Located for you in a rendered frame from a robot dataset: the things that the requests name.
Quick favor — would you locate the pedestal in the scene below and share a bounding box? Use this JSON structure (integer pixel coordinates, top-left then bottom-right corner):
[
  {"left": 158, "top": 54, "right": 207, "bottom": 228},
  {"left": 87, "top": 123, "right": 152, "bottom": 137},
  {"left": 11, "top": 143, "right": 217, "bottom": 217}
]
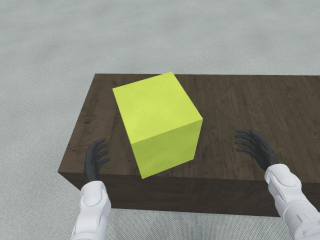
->
[{"left": 57, "top": 73, "right": 320, "bottom": 217}]

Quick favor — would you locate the right robot forearm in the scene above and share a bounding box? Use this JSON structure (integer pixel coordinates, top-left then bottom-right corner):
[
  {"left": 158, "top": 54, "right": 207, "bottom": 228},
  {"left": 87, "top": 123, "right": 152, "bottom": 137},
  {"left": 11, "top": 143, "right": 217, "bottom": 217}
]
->
[{"left": 264, "top": 164, "right": 320, "bottom": 240}]

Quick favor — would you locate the carton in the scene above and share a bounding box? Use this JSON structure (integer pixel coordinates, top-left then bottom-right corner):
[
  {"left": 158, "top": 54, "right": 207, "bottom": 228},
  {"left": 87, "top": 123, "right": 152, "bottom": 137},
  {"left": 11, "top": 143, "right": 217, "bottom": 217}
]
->
[{"left": 112, "top": 71, "right": 203, "bottom": 179}]

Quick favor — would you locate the robot left hand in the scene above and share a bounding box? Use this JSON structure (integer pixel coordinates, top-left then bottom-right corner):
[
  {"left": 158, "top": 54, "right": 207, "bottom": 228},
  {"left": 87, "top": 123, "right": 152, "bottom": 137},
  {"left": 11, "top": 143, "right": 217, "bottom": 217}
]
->
[{"left": 84, "top": 138, "right": 110, "bottom": 185}]

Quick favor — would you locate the robot right hand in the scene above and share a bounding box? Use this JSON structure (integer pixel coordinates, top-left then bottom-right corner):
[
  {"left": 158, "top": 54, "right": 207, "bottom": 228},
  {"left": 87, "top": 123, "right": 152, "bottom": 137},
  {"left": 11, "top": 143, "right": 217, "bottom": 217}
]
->
[{"left": 234, "top": 129, "right": 280, "bottom": 171}]

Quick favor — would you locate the left robot forearm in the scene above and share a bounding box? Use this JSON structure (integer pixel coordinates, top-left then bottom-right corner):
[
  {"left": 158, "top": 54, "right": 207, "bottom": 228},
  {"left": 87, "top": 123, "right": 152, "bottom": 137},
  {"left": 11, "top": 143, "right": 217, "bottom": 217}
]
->
[{"left": 70, "top": 180, "right": 111, "bottom": 240}]

